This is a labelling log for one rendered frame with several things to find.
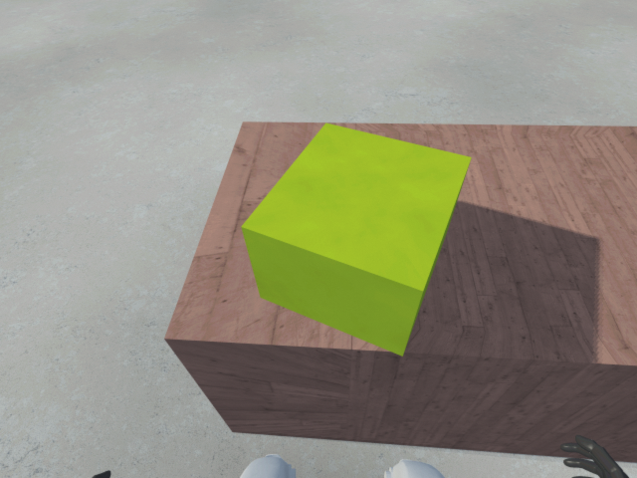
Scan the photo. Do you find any carton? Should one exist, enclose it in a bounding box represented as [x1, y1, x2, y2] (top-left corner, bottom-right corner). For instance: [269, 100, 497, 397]
[241, 123, 472, 357]

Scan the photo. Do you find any pedestal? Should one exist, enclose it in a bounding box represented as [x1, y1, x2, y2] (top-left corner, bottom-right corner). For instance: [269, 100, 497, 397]
[164, 121, 637, 463]

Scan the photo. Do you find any left robot thigh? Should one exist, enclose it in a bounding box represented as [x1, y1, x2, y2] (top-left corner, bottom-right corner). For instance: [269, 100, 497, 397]
[240, 457, 296, 478]

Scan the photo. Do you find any right robot hand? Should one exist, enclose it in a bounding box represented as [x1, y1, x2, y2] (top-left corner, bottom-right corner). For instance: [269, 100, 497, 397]
[560, 435, 629, 478]

